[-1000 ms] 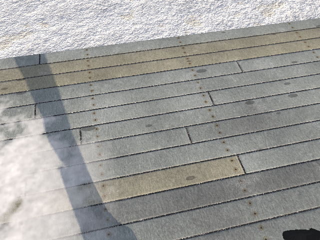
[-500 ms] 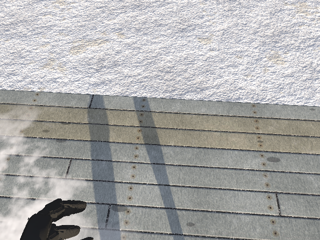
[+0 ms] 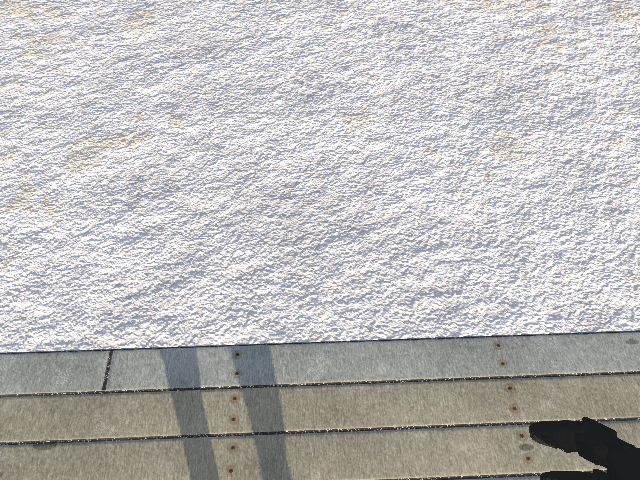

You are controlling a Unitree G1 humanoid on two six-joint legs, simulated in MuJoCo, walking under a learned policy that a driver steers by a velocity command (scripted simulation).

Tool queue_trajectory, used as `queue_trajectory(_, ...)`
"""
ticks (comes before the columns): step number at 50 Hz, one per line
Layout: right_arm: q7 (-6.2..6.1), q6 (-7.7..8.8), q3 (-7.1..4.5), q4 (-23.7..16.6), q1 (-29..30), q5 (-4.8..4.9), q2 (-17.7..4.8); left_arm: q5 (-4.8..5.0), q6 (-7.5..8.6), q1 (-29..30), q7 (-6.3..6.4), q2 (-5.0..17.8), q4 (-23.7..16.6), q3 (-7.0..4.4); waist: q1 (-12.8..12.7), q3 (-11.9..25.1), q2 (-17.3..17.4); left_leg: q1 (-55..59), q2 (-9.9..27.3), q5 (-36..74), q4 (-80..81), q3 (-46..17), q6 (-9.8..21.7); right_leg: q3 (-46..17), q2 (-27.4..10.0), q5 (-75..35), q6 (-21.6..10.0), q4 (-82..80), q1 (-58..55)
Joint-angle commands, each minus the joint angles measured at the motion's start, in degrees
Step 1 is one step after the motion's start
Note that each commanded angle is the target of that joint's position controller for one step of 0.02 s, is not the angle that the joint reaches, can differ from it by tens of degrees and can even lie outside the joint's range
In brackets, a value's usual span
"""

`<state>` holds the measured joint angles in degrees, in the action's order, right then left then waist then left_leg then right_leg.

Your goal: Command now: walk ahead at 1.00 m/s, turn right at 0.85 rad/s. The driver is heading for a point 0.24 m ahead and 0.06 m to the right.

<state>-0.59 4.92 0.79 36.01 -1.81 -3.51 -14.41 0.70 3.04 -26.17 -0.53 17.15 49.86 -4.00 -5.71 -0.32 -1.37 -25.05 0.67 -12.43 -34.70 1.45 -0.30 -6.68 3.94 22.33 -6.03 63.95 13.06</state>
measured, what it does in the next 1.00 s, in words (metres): walks ahead: right foot, then left foot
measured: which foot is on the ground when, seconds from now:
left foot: down 0.00-0.28, up 0.30-0.62, down 0.64-1.00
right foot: up 0.00-0.26, down 0.28-1.00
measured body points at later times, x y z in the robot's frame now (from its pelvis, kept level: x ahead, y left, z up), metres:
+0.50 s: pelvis +0.29 -0.02 +0.00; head +0.33 -0.03 +0.45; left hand +0.47 +0.17 -0.12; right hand +0.36 -0.31 -0.12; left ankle +0.33 +0.16 -0.66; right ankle +0.37 -0.11 -0.72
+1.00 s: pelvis +0.37 +0.04 +0.02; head +0.38 +0.04 +0.47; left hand +0.42 +0.27 -0.14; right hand +0.39 -0.21 -0.12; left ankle +0.39 +0.15 -0.72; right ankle +0.37 -0.11 -0.72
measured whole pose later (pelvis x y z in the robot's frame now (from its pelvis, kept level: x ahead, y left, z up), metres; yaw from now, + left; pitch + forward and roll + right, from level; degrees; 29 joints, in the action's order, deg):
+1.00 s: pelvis +0.37 +0.04 +0.02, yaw -12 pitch -1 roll +0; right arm -2.3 -0.7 -1.2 49.0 -16.3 0.3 -10.3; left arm 0.1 -1.5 -17.8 1.9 11.1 59.2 -2.3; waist -0.4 -1.5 -0.4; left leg -11.1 -0.2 -15.8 -27.6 -1.7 0.0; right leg -4.4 0.4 11.6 1.8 25.7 13.4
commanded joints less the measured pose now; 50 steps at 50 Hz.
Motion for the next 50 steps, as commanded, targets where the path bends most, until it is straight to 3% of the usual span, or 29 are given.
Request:
queue_trajectory(1,-0.25,-0.35,-3.7,1.9,-15.48,-0.05,-6.42,-1.43,-0.17,8.05,-0.75,4.05,-7.09,-0.5,10.23,3.53,3.96,30.51,19.05,-10.26,19.02,-24.84,8.81,2.28,-6.94,-5.85,0.24,12.51,32.69)
queue_trajectory(2,-0.3,0.19,-3.31,3.33,-16.72,0.14,-5.52,-2.19,-0.97,8.83,-1.12,2.78,-7.68,-0.33,8.76,-0.01,4.18,25.5,17.41,3.28,18.9,-19.34,8.9,2.33,-7.5,-4.86,1.11,11.37,31.08)
queue_trajectory(3,-0.1,0.98,-3.17,4.74,-18.08,1.01,-4.98,-2.45,-1.8,9.32,-0.83,0.98,-8.59,-0.02,7.22,-2.24,5.89,23.05,17.02,21.01,17.05,-14.67,8.65,2.93,-7.21,-2.37,2.02,10.85,30.44)
queue_trajectory(5,0.25,2.26,-3.17,6.25,-18.73,2.3,-4.62,-2.71,-2.48,11.9,-0.37,-0.6,-11.28,0.52,5.94,-2.73,6.19,21.64,16.39,41.02,16.57,-8.38,8.21,2.92,-6.43,-1.08,3.19,5.48,30.76)
queue_trajectory(7,-0.15,2.17,-3.31,6.33,-14.07,2.42,-6.45,-2.83,-2.0,15.86,-0.94,-0.74,-15.18,1.17,3.54,-3.04,8.3,16.93,12.86,45.04,17.48,-1.01,6.28,4.41,-5.23,-8.25,3.85,-8.49,25.92)
queue_trajectory(8,-1.04,1.67,-4.6,3.71,-4.91,5.38,-8.09,2.29,-0.67,13.4,-1.11,-1.15,-13.13,1.32,1.61,-2.38,9.69,13.87,9.84,38.27,17.47,2.44,6.33,5.79,-5.24,-15.81,4.15,-18.11,20.55)
queue_trajectory(10,-2.04,1.44,-5.22,4.29,-8.26,6.09,-10.55,0.45,0.5,11.67,-2.19,0.51,-12.01,1.13,1.83,2.09,8.06,9.26,9.73,42.33,12.97,3.74,6.14,9.8,-0.77,-26.68,4.05,-25.2,4.01)
queue_trajectory(12,-1.94,1.53,-5.81,4.95,-8.86,6.19,-13.44,-1.08,-0.23,4.24,-2.18,3.87,-9.74,-0.57,-2.91,6.35,6.57,8.97,9.97,46.03,2.35,3.92,4.87,9.76,1.32,-32.3,1.36,-29.78,-9.35)
queue_trajectory(13,-1.54,1.52,-5.42,5.27,-9.43,6.68,-12.9,-1.74,-1.29,1.83,-1.26,5.52,-9.16,-1.14,-5.01,7.25,4.41,6.08,8.78,40.31,-7.65,4.14,2.99,8.25,0.34,-37.83,-0.73,-32.1,-16.35)
queue_trajectory(14,-1.33,1.29,-4.86,5.07,-10.85,5.77,-11.07,-1.64,-2.38,0.66,0.07,9.34,-9.06,-1.41,-5.04,7.63,-7.27,-0.39,1.9,-0.73,-31.81,5.25,-0.85,0.57,-7.02,-66.01,-4.8,-34.1,-21.67)
queue_trajectory(15,-0.23,1.04,-2.73,5.83,-25.79,5.21,-6.58,-4.6,-2.16,4.78,0.41,11.51,-12.89,0.14,2.88,23.26,-18.19,-5.49,-3.18,-32.4,-52.14,-5.6,-2.76,-22.85,-27.62,-95.31,-17.48,-28.28,-31.94)
queue_trajectory(16,0.13,0.07,-3.8,7.9,-26.76,5.74,-12.18,-2.85,-2.38,5.93,-0.73,6.09,-13.23,1.27,0.21,27.93,-7.88,-3.54,-1.64,-30.84,-51.13,-16.18,-2.92,-21.29,-27.56,-91.3,-19.16,-29.83,-28.99)
queue_trajectory(17,0.05,-1.3,-4.18,6.63,-24.59,6.51,-13.13,-1.14,-2.77,10.34,-1.53,6.25,-12.43,1.21,3.46,20.36,-5.06,-6.86,0.45,-29.82,-46.39,-13.9,-3.12,-18.75,-25.01,-71.09,-17.44,-32.25,-21.89)
queue_trajectory(18,-1.07,-2.64,-4.04,6.27,-20.35,5.52,-12.33,-0.32,-2.81,14.39,-1.91,5.21,-11.98,1.54,5.42,12.69,0.45,-7.11,3.25,-27.48,-40.43,-10.1,-3.69,-16.57,-21.21,-56.7,-14.16,-35.63,-12.23)
queue_trajectory(19,-2.27,-3.84,-4.05,6.35,-18.71,5.06,-11.5,-0.65,-2.54,16.68,-1.88,3.81,-12.17,2.04,6.63,8.35,1.64,-5.74,3.92,-24.56,-36.88,-8.92,-4.18,-15.22,-19.15,-49.78,-12.72,-37.58,-4.86)
queue_trajectory(20,-2.52,-5.15,-4.38,7.16,-20.71,4.89,-11.29,-1.3,-2.57,17.31,-2.08,4.75,-11.62,1.77,8.39,6.01,1.57,-1.64,3.8,-21.44,-35.57,-7.88,-4.6,-13.39,-17.75,-46.9,-11.95,-39.28,1.84)
queue_trajectory(21,-3.02,-6.38,-4.39,7.55,-21.86,4.85,-10.01,-1.81,-2.11,17.21,-2.15,5.43,-11.29,1.42,8.73,6.0,0.57,0.47,3.05,-18.69,-35.04,-7.92,-4.85,-12.97,-17.61,-48.71,-11.93,-39.65,4.38)
queue_trajectory(23,-3.89,-7.41,-4.24,7.25,-21.7,4.57,-7.71,-2.34,-1.27,17.36,-1.72,4.0,-10.05,1.72,8.84,8.15,-0.38,2.52,3.19,-14.44,-31.63,-8.42,-4.84,-10.13,-16.82,-48.85,-11.98,-40.17,5.77)
queue_trajectory(27,-4.33,-8.1,-3.97,5.76,-16.71,4.23,-4.9,-1.76,-1.55,17.71,-0.08,1.75,-6.89,2.0,8.12,9.35,-2.71,7.33,3.46,-7.2,-16.69,-6.78,-4.58,-4.65,-13.17,-41.34,-8.15,-40.17,5.03)
queue_trajectory(30,-3.55,-8.62,-3.76,5.68,-14.47,4.03,-3.63,-1.44,-2.39,17.39,0.24,0.45,-4.92,2.09,7.06,5.8,-4.8,11.35,2.63,-4.94,-6.68,-5.12,-3.5,-6.46,-12.85,-23.98,-7.0,-42.25,7.43)
queue_trajectory(31,-3.15,-8.47,-3.52,5.93,-15.02,3.82,-2.7,-0.79,-2.51,18.2,0.36,-0.66,-4.35,2.36,8.18,4.57,-4.55,14.7,2.44,-0.3,0.29,-4.43,-2.2,-6.7,-12.15,-15.62,-5.6,-42.7,9.31)
queue_trajectory(32,-2.75,-8.27,-3.34,5.97,-14.87,2.74,-2.64,-0.45,-2.44,16.26,0.4,-1.57,-3.06,2.56,8.32,2.98,-3.27,17.88,2.86,6.78,6.37,-4.81,-0.76,-6.63,-10.48,-7.08,-2.96,-43.68,11.4)
queue_trajectory(33,-2.33,-8.23,-3.23,5.35,-14.4,1.72,-3.93,-0.67,-2.36,13.9,0.53,-2.21,-1.74,2.56,6.95,2.16,-1.19,19.42,5.91,12.58,8.35,-8.08,0.93,-5.17,-7.74,1.95,0.25,-42.42,12.09)
queue_trajectory(34,-2.02,-7.92,-4.2,5.23,-11.56,2.11,-8.34,-0.67,-2.57,9.8,0.5,-0.92,-1.19,1.83,3.04,0.02,7.66,13.04,7.08,2.66,9.0,-8.96,3.11,-1.24,-3.71,4.85,2.57,-43.08,9.76)
queue_trajectory(35,-1.45,-7.63,-4.23,5.59,-11.66,2.36,-7.03,-0.84,-3.1,10.63,0.61,0.32,-0.11,1.34,4.68,-2.01,8.71,5.71,5.79,-11.98,13.27,-9.98,2.98,0.28,-3.22,1.91,4.36,-41.11,3.9)
queue_trajectory(36,-1.34,-7.17,-3.7,6.24,-11.72,2.42,-5.35,-0.6,-3.54,11.7,1.03,0.56,0.03,0.92,4.56,-4.03,7.61,2.55,5.09,-16.52,15.34,-9.94,2.03,0.53,-3.34,-1.2,4.76,-40.39,1.63)
queue_trajectory(40,-1.77,-5.25,-3.35,7.66,-12.78,3.35,-3.32,-0.92,-4.43,9.42,2.03,-1.91,2.49,0.98,4.28,-4.17,5.32,3.52,4.35,-12.68,16.41,-9.3,1.51,0.67,-3.91,-6.7,5.08,-40.86,-0.75)
queue_trajectory(46,-2.01,-4.95,-3.53,9.71,-15.6,3.69,-2.89,-0.61,-3.98,8.0,2.34,-1.93,6.3,0.98,5.73,-2.01,2.05,8.95,3.32,-2.2,14.67,-7.85,1.79,0.39,-4.46,-11.99,5.98,-41.23,-1.9)
queue_trajectory(50,-1.89,-5.2,-3.62,11.31,-16.83,4.07,-2.17,-0.46,-4.05,5.82,2.74,-2.25,8.95,1.1,5.82,-1.21,2.31,11.21,2.78,5.71,13.76,-6.91,1.94,0.42,-4.86,-15.56,6.23,-40.79,-2.77)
